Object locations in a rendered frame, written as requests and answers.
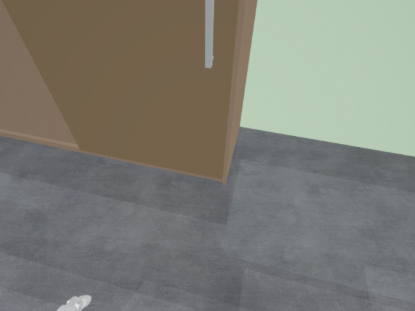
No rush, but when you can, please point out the left robot hand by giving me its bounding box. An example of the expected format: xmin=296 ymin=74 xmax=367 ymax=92
xmin=57 ymin=295 xmax=91 ymax=311

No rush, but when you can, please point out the wardrobe door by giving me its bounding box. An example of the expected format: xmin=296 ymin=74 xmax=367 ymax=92
xmin=0 ymin=0 xmax=77 ymax=144
xmin=2 ymin=0 xmax=239 ymax=179

